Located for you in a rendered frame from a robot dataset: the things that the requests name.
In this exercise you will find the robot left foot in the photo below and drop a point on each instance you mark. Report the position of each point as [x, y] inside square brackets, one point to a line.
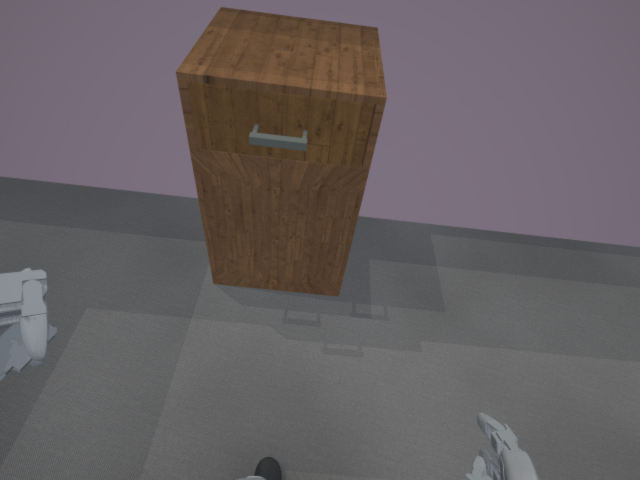
[269, 469]

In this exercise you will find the right robot hand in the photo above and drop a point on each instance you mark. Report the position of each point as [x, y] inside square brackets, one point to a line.
[513, 464]

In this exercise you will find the left robot hand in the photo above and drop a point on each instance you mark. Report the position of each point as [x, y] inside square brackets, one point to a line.
[26, 316]

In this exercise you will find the cabinet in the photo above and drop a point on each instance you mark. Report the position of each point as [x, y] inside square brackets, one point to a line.
[273, 223]

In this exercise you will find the drawer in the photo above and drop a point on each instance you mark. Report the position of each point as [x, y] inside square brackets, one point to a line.
[224, 116]

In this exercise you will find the handle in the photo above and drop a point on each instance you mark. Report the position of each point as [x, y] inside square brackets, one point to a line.
[277, 141]

